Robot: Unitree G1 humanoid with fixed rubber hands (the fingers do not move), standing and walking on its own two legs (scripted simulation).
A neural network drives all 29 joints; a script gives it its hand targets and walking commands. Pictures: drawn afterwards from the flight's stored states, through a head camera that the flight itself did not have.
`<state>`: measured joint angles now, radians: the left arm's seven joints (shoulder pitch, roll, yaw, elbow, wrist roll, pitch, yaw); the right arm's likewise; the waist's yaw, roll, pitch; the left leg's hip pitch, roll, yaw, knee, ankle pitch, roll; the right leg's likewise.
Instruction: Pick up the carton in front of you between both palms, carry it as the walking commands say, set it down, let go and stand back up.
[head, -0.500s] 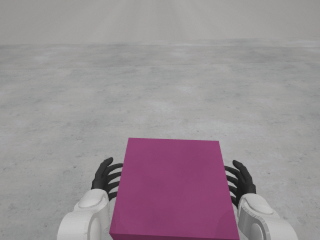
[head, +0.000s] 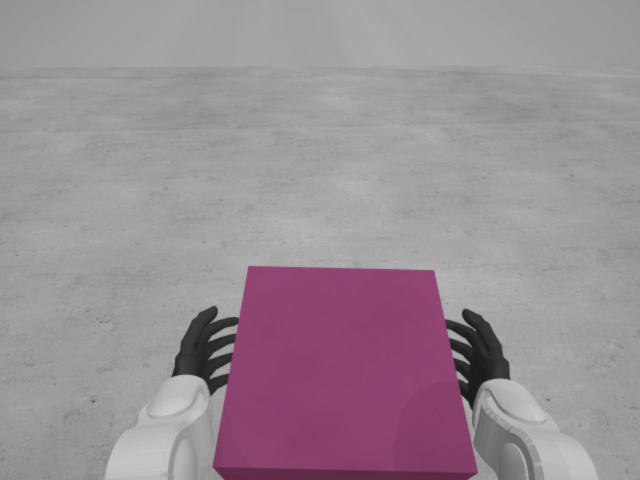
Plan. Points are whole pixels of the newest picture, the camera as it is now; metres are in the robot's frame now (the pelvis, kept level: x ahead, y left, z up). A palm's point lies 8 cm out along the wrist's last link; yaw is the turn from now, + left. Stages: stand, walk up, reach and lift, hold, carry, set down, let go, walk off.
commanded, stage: carry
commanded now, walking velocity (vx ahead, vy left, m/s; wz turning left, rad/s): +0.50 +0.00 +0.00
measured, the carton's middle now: (337, 396) +0.25 +0.00 +0.02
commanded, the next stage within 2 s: none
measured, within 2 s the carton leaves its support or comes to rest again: neither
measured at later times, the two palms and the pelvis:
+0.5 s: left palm (254, 207) +0.53 +0.13 +0.09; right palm (438, 209) +0.54 -0.17 +0.09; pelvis +0.30 -0.02 +0.00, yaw +2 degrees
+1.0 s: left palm (264, 170) +0.67 +0.13 +0.07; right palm (419, 174) +0.67 -0.17 +0.07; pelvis +0.43 -0.02 -0.02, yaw +0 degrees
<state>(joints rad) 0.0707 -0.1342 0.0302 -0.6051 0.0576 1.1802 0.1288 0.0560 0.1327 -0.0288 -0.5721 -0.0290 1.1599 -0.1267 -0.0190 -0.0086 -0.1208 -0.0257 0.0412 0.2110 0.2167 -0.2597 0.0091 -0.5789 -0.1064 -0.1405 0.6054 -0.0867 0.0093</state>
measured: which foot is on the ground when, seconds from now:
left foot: down 0.00-0.14, up 0.16-0.52, down 0.54-1.00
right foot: up 0.00-0.08, down 0.10-0.58, up 0.60-0.72, down 0.74-1.00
